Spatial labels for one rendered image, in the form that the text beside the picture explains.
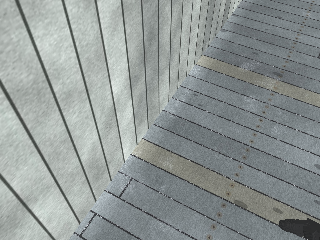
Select right robot hand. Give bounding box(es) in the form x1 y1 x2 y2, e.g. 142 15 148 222
279 218 320 240

